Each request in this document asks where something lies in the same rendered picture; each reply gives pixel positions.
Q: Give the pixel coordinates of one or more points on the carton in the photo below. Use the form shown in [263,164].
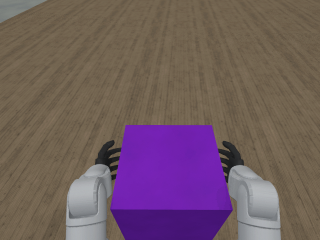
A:
[170,184]

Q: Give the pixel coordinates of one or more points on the left robot forearm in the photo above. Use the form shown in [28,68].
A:
[86,206]

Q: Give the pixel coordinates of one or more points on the right robot forearm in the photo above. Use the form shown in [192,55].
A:
[258,211]

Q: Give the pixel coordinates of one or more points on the right robot hand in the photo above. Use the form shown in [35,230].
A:
[234,158]

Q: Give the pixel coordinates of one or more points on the left robot hand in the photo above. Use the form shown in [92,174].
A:
[104,154]

